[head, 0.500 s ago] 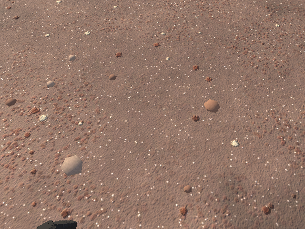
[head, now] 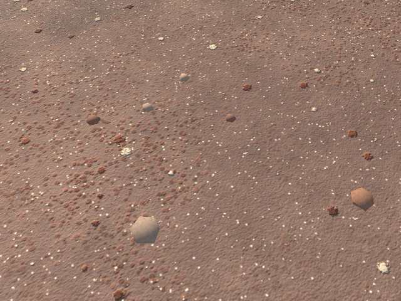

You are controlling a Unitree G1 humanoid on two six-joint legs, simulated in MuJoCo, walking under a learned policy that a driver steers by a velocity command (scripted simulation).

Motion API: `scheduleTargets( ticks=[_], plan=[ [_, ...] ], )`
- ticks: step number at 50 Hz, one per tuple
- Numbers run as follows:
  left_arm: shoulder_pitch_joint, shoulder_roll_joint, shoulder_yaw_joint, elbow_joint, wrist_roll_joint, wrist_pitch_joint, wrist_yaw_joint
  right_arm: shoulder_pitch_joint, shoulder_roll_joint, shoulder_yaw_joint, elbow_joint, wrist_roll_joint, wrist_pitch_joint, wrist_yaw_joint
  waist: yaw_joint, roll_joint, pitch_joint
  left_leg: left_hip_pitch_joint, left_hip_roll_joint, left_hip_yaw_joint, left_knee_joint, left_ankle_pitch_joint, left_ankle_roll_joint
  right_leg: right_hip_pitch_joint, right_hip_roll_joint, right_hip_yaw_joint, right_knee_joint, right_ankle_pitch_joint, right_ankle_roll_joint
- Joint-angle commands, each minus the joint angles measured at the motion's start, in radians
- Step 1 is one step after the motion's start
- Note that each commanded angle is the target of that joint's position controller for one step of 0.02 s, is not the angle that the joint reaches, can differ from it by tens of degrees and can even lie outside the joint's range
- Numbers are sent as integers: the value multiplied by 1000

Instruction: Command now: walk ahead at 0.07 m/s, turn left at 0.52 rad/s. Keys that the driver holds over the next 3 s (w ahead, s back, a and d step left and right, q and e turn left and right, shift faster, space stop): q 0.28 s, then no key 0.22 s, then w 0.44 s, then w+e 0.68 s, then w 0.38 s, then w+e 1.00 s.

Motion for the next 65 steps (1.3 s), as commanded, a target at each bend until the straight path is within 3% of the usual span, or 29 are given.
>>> scheduleTargets(
  ticks=[1, 2, 3, 4, 5, 6, 7, 9, 14, 21, 24, 25, 26, 27, 28, 31, 36, 39, 42, 43, 44, 45, 46, 47, 50, 54, 59, 62, 65],
  plan=[
    [-34, 177, 44, -50, -23, 11, 8, 51, -97, -34, -71, 1, -5, 10, -45, -98, -105, 99, -36, 41, -149, 32, 49, 86, -282, 111, 76, 557, -107],
    [15, 158, 42, -34, -18, 13, 6, 115, -144, -54, -59, -6, -9, -1, -66, -34, -145, 237, -56, 10, -244, 216, 88, 43, -219, 75, 224, 533, -48],
    [24, 125, 32, -60, 20, 7, 0, 183, -277, -91, -62, -14, -13, -25, -64, 195, -202, 448, 124, -258, -245, 729, 178, -180, -112, 24, 513, 224, 39],
    [0, 81, 14, -103, 43, 3, -6, 180, -316, -88, -80, -36, -19, -27, -43, 311, -293, 592, 314, -583, -270, 830, 399, -458, 57, 130, 769, -446, 95],
    [-52, 120, 26, -91, 24, 3, -15, 172, -246, -68, -90, -31, -35, -14, -83, 133, -337, 568, 291, -539, -298, 712, 389, -484, 29, 302, 866, -443, 78],
    [-76, 121, 27, -100, -3, 5, -15, 114, -228, -62, -98, -22, -48, -15, -60, 93, -271, 507, 245, -445, -312, 600, 338, -519, 11, 315, 864, -356, 59],
    [-69, 117, 30, -83, -1, 10, -5, 60, -204, -58, -104, -5, -52, -21, -34, 34, -217, 447, 193, -386, -325, 468, 280, -527, -12, 320, 813, -275, 56],
    [-68, 139, 41, -80, 14, 19, 10, 4, -178, -47, -119, -1, -42, -37, -1, 74, -181, 325, 140, -342, -356, 356, 240, -455, -13, 319, 744, -170, 64],
    [-63, 100, 30, -79, 8, 17, 15, 26, -196, -53, -125, -5, -35, -58, -11, 101, -195, 315, 107, -357, -357, 281, 235, -401, 24, 334, 533, -99, 95],
    [-41, 114, 25, -66, 0, 8, -8, 8, -170, -31, -121, -21, -18, -54, -36, 147, -172, 256, 105, -406, -336, 140, 219, -240, 18, 309, 318, -90, 84],
    [31, 100, 19, -41, 9, -8, -28, 0, -142, -11, -112, -10, -9, -56, 11, 116, -158, 223, 58, -393, -268, 151, 157, -79, 22, 282, 18, 99, 36],
    [50, 147, 25, -40, 28, -11, -29, 36, -118, -3, -105, -14, -11, -58, -2, 33, -156, 169, 2, -343, -190, 63, 101, -8, -79, 378, -40, 173, -4],
    [55, 200, 29, -46, 39, -9, -25, 99, -71, 10, -100, -30, -17, -54, -55, -183, -182, 67, -142, -200, -17, -248, 37, 64, -254, 564, -72, 276, -88],
    [43, 184, 22, -36, 55, -12, -28, 32, -113, -4, -132, -23, -25, -55, -26, -291, -133, 12, -150, -150, 60, -360, 4, -64, -351, 722, -151, 56, -226],
    [35, 179, 25, -47, 45, -21, -26, -16, -173, -19, -129, -12, -31, -55, 8, -230, -91, -20, -120, -160, 175, -317, -6, -62, -316, 733, -207, -205, -233],
    [72, 179, 28, -21, -5, -31, -5, -9, -152, -29, -99, -6, -39, -44, 19, -191, -10, -201, -77, -134, 292, -192, -28, 55, -259, 678, -243, -320, -177],
    [149, 166, 28, 5, -8, -41, 0, -98, -47, 3, -101, 3, -92, -25, 69, -181, -29, -61, -62, -22, 24, -91, -32, 62, -181, 496, -239, -100, -151],
    [173, 203, 39, 13, -17, -40, -14, -92, -64, 2, -93, 13, -101, -17, 64, -192, -24, 87, -75, 14, -118, -98, -16, -15, -198, 481, -225, -101, -174],
    [158, 187, 33, 15, -28, -36, -26, 30, -91, -11, -41, 18, -102, -18, -11, -149, -43, 341, -92, 30, -260, 16, 22, -142, -190, 463, -151, -93, -150],
    [148, 148, 20, 15, -20, -40, -30, 124, -113, -23, -13, 25, -99, -26, -58, -132, -78, 479, -73, -1, -273, 6, 42, -210, -162, 429, -70, -71, -119],
    [117, 73, -4, -3, -1, -47, -38, 255, -167, -39, 11, 20, -100, -37, -116, -6, -144, 650, 75, -199, -332, -75, 92, -329, -80, 328, 203, -59, -57],
    [103, 29, -18, -63, -3, -73, -34, 332, -300, -69, 22, 6, -95, -33, -122, 278, -191, 771, 300, -593, -449, -283, 236, -594, 28, 218, 508, -230, -9],
    [62, 128, 6, -70, -24, -88, -32, 321, -230, -49, 22, -7, -110, -22, -131, 190, -131, 697, 331, -707, -497, -407, 298, -694, -13, 308, 696, -301, -16],
    [63, 162, 18, -70, -40, -95, -39, 259, -170, -28, 10, -10, -121, -18, -93, 155, -49, 648, 289, -613, -507, -414, 270, -744, -61, 331, 751, -209, -39],
    [68, 127, 16, -45, -20, -86, -50, 157, -106, -5, -7, -11, -130, -15, -43, 99, 12, 525, 190, -340, -552, -93, 192, -691, -122, 333, 689, -7, -36],
    [36, 68, 1, -62, -21, -61, -59, 184, -115, -11, 18, -26, -138, -23, -42, 61, 7, 465, 151, -135, -579, 186, 180, -659, -90, 336, 572, 157, 6],
    [-117, 37, -21, -139, -9, -58, -75, 208, -141, -13, 48, -15, -146, -36, -77, 46, 43, 404, 143, 28, -619, 234, 155, -534, -48, 265, 280, 374, 4],
    [-174, 43, -24, -183, -13, -58, -95, 244, -148, -16, 75, -3, -135, -37, -82, 33, 56, 512, 179, 67, -578, 321, 140, -539, -33, 250, 203, 343, -32],
    [-141, 86, -4, -208, -14, -56, -111, 231, -187, -26, 70, -4, -109, -48, -33, 74, -15, 620, 197, 113, -400, 799, 106, -443, 37, 177, 199, 196, -85]
  ],
)
Next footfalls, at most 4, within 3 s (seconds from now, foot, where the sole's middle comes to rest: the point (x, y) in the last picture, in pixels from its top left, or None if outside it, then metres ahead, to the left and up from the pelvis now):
0.04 left None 0.12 0.11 -0.78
0.50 right None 0.13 -0.12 -0.78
0.88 left None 0.14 0.16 -0.78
1.36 right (205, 276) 0.53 0.01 -0.78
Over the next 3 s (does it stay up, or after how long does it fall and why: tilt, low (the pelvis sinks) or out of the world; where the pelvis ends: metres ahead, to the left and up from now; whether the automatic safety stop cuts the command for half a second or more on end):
stays up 1.26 -0.07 0.00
